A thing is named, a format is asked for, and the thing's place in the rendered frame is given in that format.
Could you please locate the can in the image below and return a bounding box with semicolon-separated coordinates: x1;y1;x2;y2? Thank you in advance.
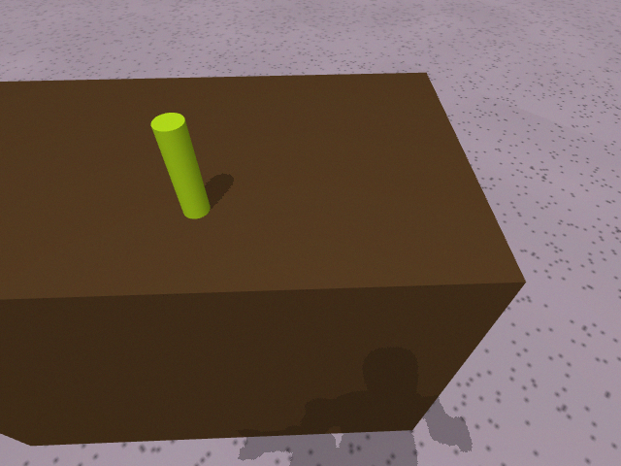
150;113;211;219

